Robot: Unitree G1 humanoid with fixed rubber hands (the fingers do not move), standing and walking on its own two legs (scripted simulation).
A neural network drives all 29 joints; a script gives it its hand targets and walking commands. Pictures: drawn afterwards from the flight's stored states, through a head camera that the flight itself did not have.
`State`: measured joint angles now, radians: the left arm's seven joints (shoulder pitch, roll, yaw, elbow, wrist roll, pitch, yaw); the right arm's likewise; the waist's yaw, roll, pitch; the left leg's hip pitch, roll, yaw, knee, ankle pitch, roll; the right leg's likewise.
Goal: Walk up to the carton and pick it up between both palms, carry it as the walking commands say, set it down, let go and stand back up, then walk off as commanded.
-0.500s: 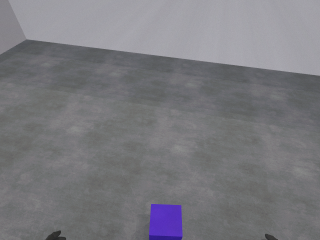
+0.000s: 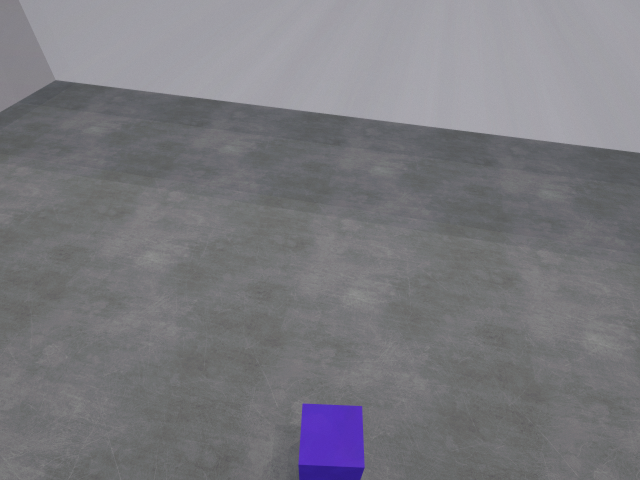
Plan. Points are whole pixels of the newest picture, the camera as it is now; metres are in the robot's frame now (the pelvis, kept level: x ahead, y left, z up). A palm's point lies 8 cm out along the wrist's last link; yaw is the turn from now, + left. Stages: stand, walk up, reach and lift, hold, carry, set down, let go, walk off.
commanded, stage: stand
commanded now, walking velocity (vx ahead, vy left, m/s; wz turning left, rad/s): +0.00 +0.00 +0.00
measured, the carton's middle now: (329, 450) +0.37 -0.03 -0.65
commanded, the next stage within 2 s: walk off in 0.50 s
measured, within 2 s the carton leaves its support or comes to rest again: neither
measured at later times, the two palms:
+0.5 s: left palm out of the picture +0.08 +0.31 -0.11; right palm out of the picture +0.09 -0.31 -0.10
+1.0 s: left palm out of the picture +0.05 +0.39 -0.11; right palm out of the picture +0.05 -0.25 -0.11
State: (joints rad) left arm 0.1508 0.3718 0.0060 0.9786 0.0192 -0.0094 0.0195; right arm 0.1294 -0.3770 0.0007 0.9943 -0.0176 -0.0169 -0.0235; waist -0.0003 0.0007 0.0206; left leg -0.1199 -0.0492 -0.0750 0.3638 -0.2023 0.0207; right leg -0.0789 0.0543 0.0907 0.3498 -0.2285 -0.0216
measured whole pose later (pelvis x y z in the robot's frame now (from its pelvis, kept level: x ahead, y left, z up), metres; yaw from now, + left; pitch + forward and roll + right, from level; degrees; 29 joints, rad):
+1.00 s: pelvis -0.01 +0.07 +0.00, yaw -10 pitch +2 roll +2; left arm 0.26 0.40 0.07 0.98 0.04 0.05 0.04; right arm 0.13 -0.38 -0.05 0.92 -0.02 0.08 0.00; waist 0.07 -0.03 0.06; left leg -0.36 -0.02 -0.09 0.75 -0.42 -0.08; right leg -0.24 -0.01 0.31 0.40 -0.21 0.08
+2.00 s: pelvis +0.20 +0.29 -0.01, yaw -70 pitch +3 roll +0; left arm 0.22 0.36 0.11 0.72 0.03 0.08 0.01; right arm 0.24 -0.22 0.00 0.62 -0.05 0.06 0.01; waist -0.01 -0.05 0.06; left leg -0.26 0.08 0.17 0.51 -0.29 0.01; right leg -0.58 -0.01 -0.04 1.23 -0.48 0.07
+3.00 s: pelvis +0.42 +0.27 -0.01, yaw -102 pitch +0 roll +0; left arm 0.19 0.21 0.02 0.79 0.02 0.03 -0.01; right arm 0.29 -0.23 -0.02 0.76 -0.01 0.02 0.00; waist -0.03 0.03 0.03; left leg -0.25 0.04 0.11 0.50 -0.25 0.00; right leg -0.16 0.02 -0.03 0.45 -0.29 -0.02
